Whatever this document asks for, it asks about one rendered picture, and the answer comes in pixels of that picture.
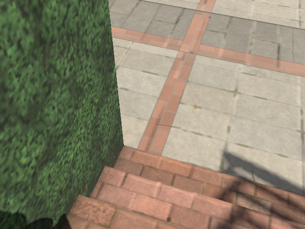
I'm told stairs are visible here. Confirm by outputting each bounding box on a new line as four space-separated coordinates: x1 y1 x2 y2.
61 145 305 229

